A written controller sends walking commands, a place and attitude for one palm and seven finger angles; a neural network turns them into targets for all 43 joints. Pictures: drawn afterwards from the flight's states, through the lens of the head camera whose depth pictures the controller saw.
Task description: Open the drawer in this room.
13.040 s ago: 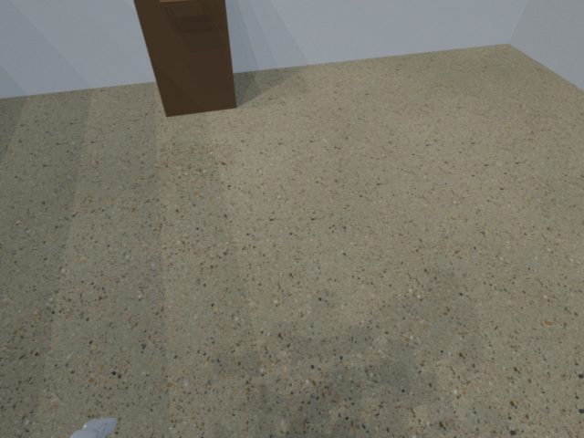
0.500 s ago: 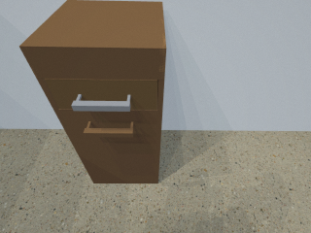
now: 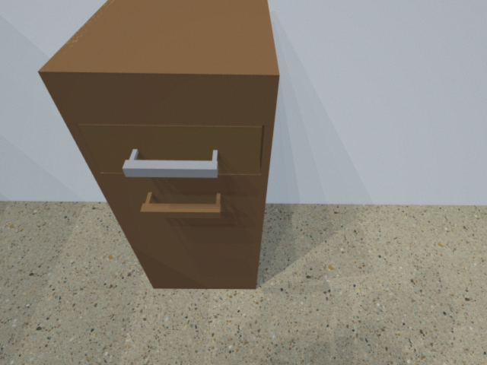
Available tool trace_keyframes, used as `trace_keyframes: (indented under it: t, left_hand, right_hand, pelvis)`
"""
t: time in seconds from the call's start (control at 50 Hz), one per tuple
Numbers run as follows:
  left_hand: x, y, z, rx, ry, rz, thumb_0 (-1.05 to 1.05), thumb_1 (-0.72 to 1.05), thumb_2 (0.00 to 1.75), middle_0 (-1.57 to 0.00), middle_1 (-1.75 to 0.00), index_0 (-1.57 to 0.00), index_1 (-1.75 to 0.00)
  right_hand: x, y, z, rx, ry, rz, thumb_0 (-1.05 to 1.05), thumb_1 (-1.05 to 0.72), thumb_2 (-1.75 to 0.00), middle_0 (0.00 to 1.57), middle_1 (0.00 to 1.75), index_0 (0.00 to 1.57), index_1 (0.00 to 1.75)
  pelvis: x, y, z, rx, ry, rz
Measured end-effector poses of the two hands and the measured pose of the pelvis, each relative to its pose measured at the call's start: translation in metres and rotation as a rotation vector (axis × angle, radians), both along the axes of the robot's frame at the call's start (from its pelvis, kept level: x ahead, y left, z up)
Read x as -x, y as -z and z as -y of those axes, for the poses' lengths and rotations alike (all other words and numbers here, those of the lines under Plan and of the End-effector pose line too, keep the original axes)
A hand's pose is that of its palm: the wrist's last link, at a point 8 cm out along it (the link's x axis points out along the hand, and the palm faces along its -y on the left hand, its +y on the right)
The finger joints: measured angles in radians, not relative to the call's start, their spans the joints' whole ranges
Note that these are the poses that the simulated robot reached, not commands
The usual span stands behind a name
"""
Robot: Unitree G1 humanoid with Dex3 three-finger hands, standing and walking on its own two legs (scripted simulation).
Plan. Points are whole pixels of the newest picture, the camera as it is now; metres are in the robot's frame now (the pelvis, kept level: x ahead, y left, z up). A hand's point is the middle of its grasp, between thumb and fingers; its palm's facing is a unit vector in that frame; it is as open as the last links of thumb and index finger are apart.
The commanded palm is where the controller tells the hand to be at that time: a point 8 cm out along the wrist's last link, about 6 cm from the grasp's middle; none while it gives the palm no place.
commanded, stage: look again from close up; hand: left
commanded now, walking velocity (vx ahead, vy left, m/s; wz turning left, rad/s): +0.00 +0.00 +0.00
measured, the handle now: (173, 161) +0.52 +0.19 +0.02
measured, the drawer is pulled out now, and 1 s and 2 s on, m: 0.00 0.00 0.00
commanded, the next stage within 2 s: raise the hand with hooked fingers in 0.10 s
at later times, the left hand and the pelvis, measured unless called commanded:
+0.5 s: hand (124, 319) +0.20 +0.21 -0.03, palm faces +0.00 -0.27 -0.96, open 8.0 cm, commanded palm +0.13 +0.22 -0.01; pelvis -0.01 -0.01 -0.02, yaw -1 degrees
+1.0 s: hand (121, 295) +0.22 +0.21 +0.02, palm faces +0.01 -0.11 -0.99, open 10.9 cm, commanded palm +0.19 +0.22 +0.07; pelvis +0.00 -0.04 -0.02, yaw +2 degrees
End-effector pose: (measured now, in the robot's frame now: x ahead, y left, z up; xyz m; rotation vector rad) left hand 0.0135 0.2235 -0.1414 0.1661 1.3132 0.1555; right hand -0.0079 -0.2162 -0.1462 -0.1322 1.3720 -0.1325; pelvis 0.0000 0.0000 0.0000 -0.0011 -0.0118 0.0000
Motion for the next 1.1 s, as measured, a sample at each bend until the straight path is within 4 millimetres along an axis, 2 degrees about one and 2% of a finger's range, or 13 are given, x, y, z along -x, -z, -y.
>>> trace_keyframes:
  t: [0.24, 0.3, 0.38, 0.42, 0.46, 0.52, 0.58, 0.64, 0.7, 0.78, 0.9, 1.0, 1.1]
  left_hand:
    - [-0.007, -0.002, -0.003, -0.008, 0.051, -0.033, 0.01, 0.91, 0.89, -0.2, -0.3, -0.2, -0.29]
    - [-0.062, -0.051, -0.017, -0.206, 0.202, 0.268, 0.02, 0.92, 0.89, -0.2, -0.31, -0.2, -0.3]
    - [-0.134, -0.124, -0.02, -0.567, 0.461, 0.617, 0.02, 0.87, 0.87, -0.2, -0.34, -0.2, -0.33]
    - [-0.156, -0.153, -0.016, -0.768, 0.593, 0.728, 0.02, 0.83, 0.86, -0.2, -0.36, -0.2, -0.35]
    - [-0.166, -0.167, -0.007, -0.92, 0.708, 0.791, 0.01, 0.79, 0.84, -0.2, -0.38, -0.2, -0.37]
    - [-0.159, -0.161, 0.012, -0.996, 0.835, 0.816, 0.01, 0.73, 0.82, -0.2, -0.42, -0.2, -0.41]
    - [-0.136, -0.147, 0.025, -1.014, 0.913, 0.797, 0.0, 0.66, 0.79, -0.21, -0.46, -0.21, -0.45]
    - [-0.115, -0.142, 0.024, -1.064, 0.925, 0.777, 0.0, 0.58, 0.76, -0.23, -0.51, -0.23, -0.5]
    - [-0.111, -0.149, 0.014, -1.147, 0.887, 0.784, 0.0, 0.5, 0.73, -0.24, -0.55, -0.24, -0.55]
    - [-0.129, -0.171, 0.0, -1.236, 0.807, 0.801, 0.0, 0.4, 0.69, -0.25, -0.61, -0.25, -0.61]
    - [-0.168, -0.197, 0.007, -1.179, 0.805, 0.789, 0.0, 0.27, 0.63, -0.26, -0.7, -0.26, -0.69]
    - [-0.185, -0.211, 0.015, -1.122, 0.913, 0.804, 0.0, 0.16, 0.58, -0.27, -0.78, -0.27, -0.77]
    - [-0.192, -0.226, 0.005, -1.146, 0.924, 0.84, 0.0, 0.04, 0.53, -0.28, -0.85, -0.28, -0.84]
  right_hand:
    - [-0.023, -0.007, 0.004, 0.033, -0.008, 0.024, 0.01, -0.93, -0.89, 0.2, 0.29, 0.2, 0.3]
    - [-0.049, -0.019, 0.013, 0.074, -0.009, 0.241, 0.02, -0.93, -0.89, 0.2, 0.3, 0.2, 0.3]
    - [-0.102, -0.024, 0.024, 0.08, -0.077, 0.483, 0.01, -0.92, -0.89, 0.2, 0.3, 0.2, 0.3]
    - [-0.131, -0.027, 0.029, 0.072, -0.11, 0.561, 0.01, -0.92, -0.89, 0.2, 0.29, 0.2, 0.3]
    - [-0.159, -0.033, 0.033, 0.059, -0.129, 0.621, 0.01, -0.92, -0.89, 0.2, 0.29, 0.2, 0.3]
    - [-0.196, -0.045, 0.036, 0.037, -0.169, 0.678, 0.01, -0.91, -0.89, 0.19, 0.29, 0.2, 0.3]
    - [-0.225, -0.054, 0.034, 0.034, -0.245, 0.705, 0.01, -0.91, -0.89, 0.19, 0.29, 0.2, 0.3]
    - [-0.247, -0.056, 0.029, 0.04, -0.32, 0.712, 0.01, -0.91, -0.89, 0.19, 0.29, 0.2, 0.3]
    - [-0.261, -0.051, 0.021, 0.032, -0.366, 0.713, 0.01, -0.91, -0.89, 0.19, 0.29, 0.2, 0.3]
    - [-0.263, -0.041, 0.009, -0.013, -0.371, 0.694, 0.01, -0.91, -0.89, 0.19, 0.29, 0.2, 0.3]
    - [-0.237, -0.033, 0.002, -0.076, -0.309, 0.605, 0.01, -0.91, -0.89, 0.2, 0.3, 0.2, 0.3]
    - [-0.211, -0.028, 0.016, -0.056, -0.26, 0.521, 0.01, -0.91, -0.89, 0.2, 0.3, 0.2, 0.3]
    - [-0.196, -0.024, 0.037, -0.001, -0.216, 0.459, 0.01, -0.91, -0.89, 0.2, 0.3, 0.2, 0.3]
  pelvis:
    - [-0.01, -0.001, -0.006, 0.003, 0.004, -0.015]
    - [-0.008, 0.001, -0.004, -0.022, 0.003, -0.036]
    - [0.002, 0.01, -0.001, -0.035, -0.04, -0.069]
    - [0.005, 0.014, 0.001, -0.027, -0.025, -0.097]
    - [0.008, 0.02, 0.004, -0.029, -0.004, -0.126]
    - [0.011, 0.026, 0.012, -0.039, 0.014, -0.154]
    - [0.013, 0.032, 0.021, -0.044, 0.006, -0.171]
    - [0.013, 0.039, 0.03, -0.04, -0.015, -0.181]
    - [0.013, 0.044, 0.037, -0.028, -0.043, -0.178]
    - [0.012, 0.045, 0.043, -0.015, -0.07, -0.158]
    - [0.004, 0.03, 0.046, -0.024, -0.059, -0.128]
    - [-0.003, 0.019, 0.043, -0.031, -0.036, -0.114]
    - [-0.006, 0.015, 0.037, -0.026, -0.035, -0.107]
